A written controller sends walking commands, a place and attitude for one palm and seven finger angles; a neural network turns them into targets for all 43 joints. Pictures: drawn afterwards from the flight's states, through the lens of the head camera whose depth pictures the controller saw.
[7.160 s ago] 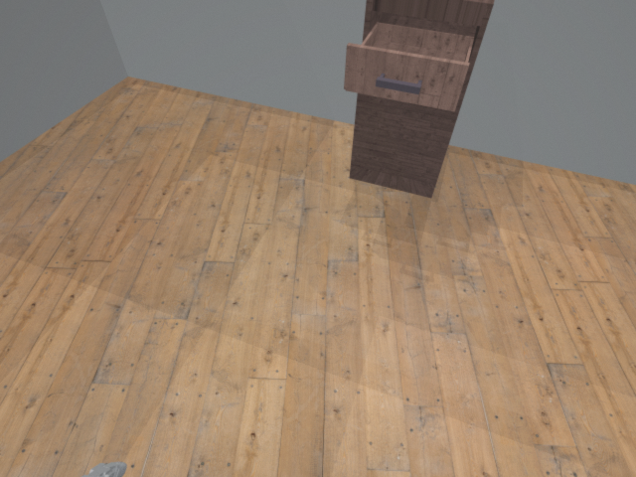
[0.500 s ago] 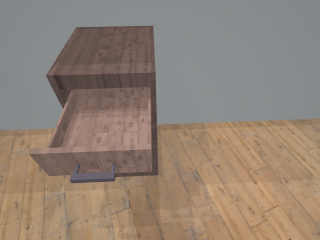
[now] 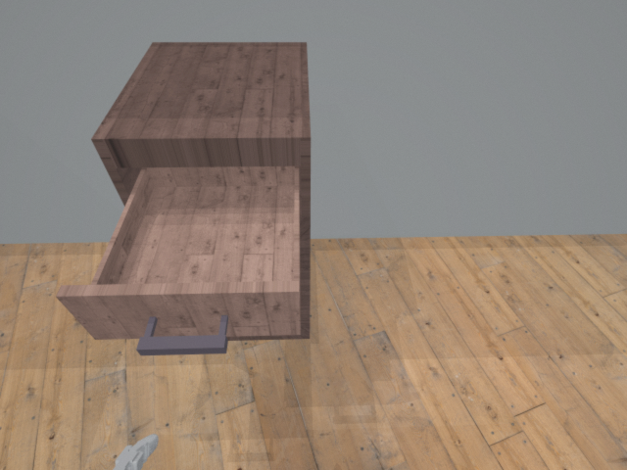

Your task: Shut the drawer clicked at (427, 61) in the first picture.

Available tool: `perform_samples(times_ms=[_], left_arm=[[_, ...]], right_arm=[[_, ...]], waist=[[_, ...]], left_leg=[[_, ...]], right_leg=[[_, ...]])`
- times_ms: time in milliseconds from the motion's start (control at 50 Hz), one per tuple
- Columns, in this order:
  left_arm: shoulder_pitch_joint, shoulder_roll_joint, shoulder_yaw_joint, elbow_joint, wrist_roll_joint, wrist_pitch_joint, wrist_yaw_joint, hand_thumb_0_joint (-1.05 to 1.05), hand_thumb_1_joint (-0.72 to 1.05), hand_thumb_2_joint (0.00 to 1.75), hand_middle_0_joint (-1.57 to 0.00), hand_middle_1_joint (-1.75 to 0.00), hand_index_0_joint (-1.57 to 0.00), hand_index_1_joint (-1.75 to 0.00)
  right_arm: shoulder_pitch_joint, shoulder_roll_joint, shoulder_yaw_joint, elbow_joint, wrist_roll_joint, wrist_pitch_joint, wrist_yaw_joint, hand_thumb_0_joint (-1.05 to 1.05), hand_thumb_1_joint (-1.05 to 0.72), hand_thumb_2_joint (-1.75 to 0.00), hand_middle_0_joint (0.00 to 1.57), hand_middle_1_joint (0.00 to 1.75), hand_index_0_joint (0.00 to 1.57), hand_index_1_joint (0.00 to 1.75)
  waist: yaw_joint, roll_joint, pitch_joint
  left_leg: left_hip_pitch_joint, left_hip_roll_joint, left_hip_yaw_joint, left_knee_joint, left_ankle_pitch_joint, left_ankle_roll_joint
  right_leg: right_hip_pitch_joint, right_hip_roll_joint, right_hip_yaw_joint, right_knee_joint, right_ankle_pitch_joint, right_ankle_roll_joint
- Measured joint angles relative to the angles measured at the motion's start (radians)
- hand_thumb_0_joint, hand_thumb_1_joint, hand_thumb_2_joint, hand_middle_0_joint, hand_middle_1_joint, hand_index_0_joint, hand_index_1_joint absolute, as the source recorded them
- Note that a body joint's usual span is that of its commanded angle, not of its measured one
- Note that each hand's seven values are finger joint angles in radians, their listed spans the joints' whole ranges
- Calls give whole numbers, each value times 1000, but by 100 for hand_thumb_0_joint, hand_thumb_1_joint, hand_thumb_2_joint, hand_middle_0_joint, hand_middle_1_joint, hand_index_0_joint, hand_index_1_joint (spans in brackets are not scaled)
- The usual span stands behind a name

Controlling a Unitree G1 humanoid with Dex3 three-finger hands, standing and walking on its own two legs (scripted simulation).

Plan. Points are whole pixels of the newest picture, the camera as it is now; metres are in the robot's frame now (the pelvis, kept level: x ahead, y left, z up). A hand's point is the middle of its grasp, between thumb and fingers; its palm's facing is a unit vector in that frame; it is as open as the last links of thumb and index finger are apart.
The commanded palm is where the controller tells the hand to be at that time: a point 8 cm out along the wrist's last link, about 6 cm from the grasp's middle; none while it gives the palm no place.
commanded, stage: raise the hand and make a fist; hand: left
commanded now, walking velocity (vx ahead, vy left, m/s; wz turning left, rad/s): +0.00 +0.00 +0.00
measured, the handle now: (185, 333) +0.33 +0.22 -0.08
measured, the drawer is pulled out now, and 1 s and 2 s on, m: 0.30 0.30 0.30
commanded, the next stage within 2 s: bring the fist close to the handle in 1.78 s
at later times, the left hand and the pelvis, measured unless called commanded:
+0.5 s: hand (186, 462) +0.14 +0.16 -0.03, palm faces +0.08 -1.00 -0.05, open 4.9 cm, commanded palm +0.12 +0.22 -0.03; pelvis -0.04 -0.03 -0.09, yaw +3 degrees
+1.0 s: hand (182, 445) +0.16 +0.16 -0.01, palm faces +0.07 -1.00 -0.04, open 3.1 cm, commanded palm +0.12 +0.21 +0.00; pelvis -0.03 -0.01 -0.07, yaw +2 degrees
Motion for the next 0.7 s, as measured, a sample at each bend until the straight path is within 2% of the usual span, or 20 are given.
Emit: perform_samples(times_ms=[40,80,160,180,200,220,260,340,420,480,560,600,640,700], left_arm=[[-21,-10,21,-134,-19,-79,-13,3,94,90,-23,-34,-24,-34],[-49,-24,48,-211,-41,-197,-60,2,94,90,-26,-37,-26,-36],[-71,-52,72,-270,-97,-489,-237,1,93,90,-31,-43,-32,-43],[-69,-56,73,-273,-102,-543,-281,1,93,90,-33,-45,-33,-45],[-61,-56,72,-279,-105,-574,-315,1,92,90,-35,-47,-35,-47],[-51,-54,70,-285,-108,-581,-340,1,92,90,-37,-49,-37,-49],[-26,-45,67,-297,-114,-548,-363,1,91,90,-41,-53,-41,-53],[25,-20,87,-341,-115,-463,-330,1,91,90,-49,-62,-49,-61],[43,5,106,-433,-121,-473,-311,2,90,90,-57,-70,-57,-70],[-2,16,105,-460,-135,-477,-345,2,91,90,-63,-77,-63,-76],[-63,28,103,-448,-146,-388,-384,2,90,90,-71,-85,-71,-85],[-64,30,110,-441,-149,-337,-377,2,90,90,-75,-90,-75,-89],[-45,27,119,-444,-151,-312,-353,2,90,90,-79,-94,-79,-93],[-4,19,129,-460,-149,-330,-310,2,90,90,-85,-101,-85,-100]], right_arm=[[-22,-28,-19,-68,-11,-47,5,2,-92,-89,21,30,20,30],[-62,-50,-37,-139,-19,-71,19,2,-92,-89,21,30,20,30],[-156,-70,-71,-282,-25,-101,56,2,-91,-89,20,30,20,30],[-179,-74,-79,-317,-24,-101,63,1,-91,-90,20,30,20,30],[-197,-79,-85,-352,-21,-98,67,1,-91,-90,20,30,20,30],[-213,-84,-88,-385,-17,-91,68,1,-91,-90,20,30,20,30],[-236,-91,-89,-442,-9,-73,59,1,-91,-90,20,30,20,30],[-250,-83,-73,-503,-5,-46,38,1,-91,-90,20,30,20,30],[-228,-52,-30,-492,-14,-44,29,1,-91,-90,20,30,20,30],[-207,-27,7,-451,-13,-42,27,1,-90,-90,20,30,20,30],[-164,5,32,-406,0,-16,22,1,-90,-89,21,30,21,30],[-138,15,31,-393,4,-2,20,1,-90,-89,21,30,21,30],[-111,16,23,-385,6,3,17,1,-90,-89,21,30,21,30],[-80,3,5,-377,4,0,14,2,-90,-89,21,30,21,30]], waist=[[-19,15,-27],[-23,17,-65],[-14,-13,-132],[-9,-20,-139],[-2,-28,-145],[6,-34,-149],[24,-44,-151],[54,-36,-147],[66,-8,-143],[61,16,-138],[39,35,-133],[23,39,-131],[9,40,-131],[-5,39,-130]], left_leg=[[-76,-2,-18,68,-18,3],[-169,3,-18,149,-45,1],[-385,23,-6,361,-125,-9],[-434,27,-6,416,-147,-9],[-478,31,-7,467,-167,-14],[-517,33,-9,511,-183,-13],[-579,36,-19,584,-209,-25],[-656,45,-56,676,-245,-35],[-692,52,-98,716,-257,-42],[-707,55,-115,724,-254,-44],[-698,57,-108,700,-241,-44],[-679,58,-96,675,-233,-41],[-656,58,-84,648,-224,-37],[-632,56,-71,617,-216,-31]], right_leg=[[-58,-7,-19,47,-16,1],[-148,-5,-18,118,-36,-3],[-371,5,-4,324,-105,-17],[-419,7,-3,377,-124,-18],[-464,8,-4,426,-143,-25],[-503,8,-5,471,-161,-26],[-562,7,-12,542,-189,-33],[-617,12,-48,611,-222,-49],[-628,19,-89,623,-230,-58],[-631,23,-105,617,-225,-61],[-626,26,-99,593,-210,-58],[-612,27,-87,573,-200,-55],[-596,28,-76,550,-191,-50],[-578,28,-64,524,-180,-45]])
